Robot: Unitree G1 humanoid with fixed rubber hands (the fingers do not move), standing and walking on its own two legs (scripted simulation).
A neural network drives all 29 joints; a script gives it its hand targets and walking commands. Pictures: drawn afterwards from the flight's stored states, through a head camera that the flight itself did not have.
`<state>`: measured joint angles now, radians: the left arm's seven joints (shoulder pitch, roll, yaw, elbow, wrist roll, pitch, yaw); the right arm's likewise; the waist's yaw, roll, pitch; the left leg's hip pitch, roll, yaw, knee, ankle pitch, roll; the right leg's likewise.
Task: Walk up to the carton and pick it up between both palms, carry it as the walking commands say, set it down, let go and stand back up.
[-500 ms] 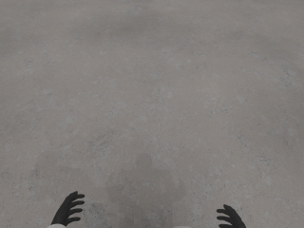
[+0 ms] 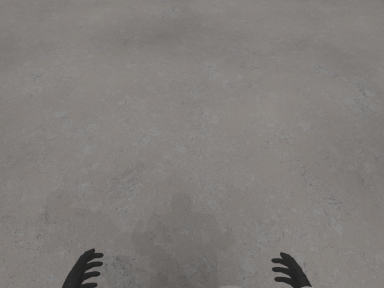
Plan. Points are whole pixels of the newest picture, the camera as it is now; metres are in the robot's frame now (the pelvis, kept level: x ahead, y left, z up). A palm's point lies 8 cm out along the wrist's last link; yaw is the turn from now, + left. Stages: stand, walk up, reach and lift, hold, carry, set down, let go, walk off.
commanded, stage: stand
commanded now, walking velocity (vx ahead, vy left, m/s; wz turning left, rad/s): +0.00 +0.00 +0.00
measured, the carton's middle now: out of the picture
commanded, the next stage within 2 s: walk up in 1.94 s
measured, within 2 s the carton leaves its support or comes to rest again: neither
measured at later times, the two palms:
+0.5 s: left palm out of the picture +0.12 +0.25 -0.11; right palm out of the picture +0.10 -0.24 -0.12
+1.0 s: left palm out of the picture +0.11 +0.25 -0.11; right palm out of the picture +0.10 -0.24 -0.12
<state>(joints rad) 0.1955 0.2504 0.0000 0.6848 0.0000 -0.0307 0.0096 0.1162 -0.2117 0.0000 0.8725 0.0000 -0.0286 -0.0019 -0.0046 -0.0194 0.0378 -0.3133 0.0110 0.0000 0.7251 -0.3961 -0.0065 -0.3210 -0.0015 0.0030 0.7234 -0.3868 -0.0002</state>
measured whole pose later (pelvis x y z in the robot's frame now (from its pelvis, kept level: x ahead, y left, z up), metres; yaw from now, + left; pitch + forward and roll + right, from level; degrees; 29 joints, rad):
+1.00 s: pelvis +0.00 +0.00 +0.00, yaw +0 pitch -1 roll +0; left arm 0.19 0.25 0.00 0.82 0.00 -0.04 0.02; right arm 0.07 -0.21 0.00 1.04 0.00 -0.03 -0.01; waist -0.01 -0.01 0.04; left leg -0.31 0.01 0.00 0.73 -0.39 -0.01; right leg -0.32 0.00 0.00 0.72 -0.39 0.00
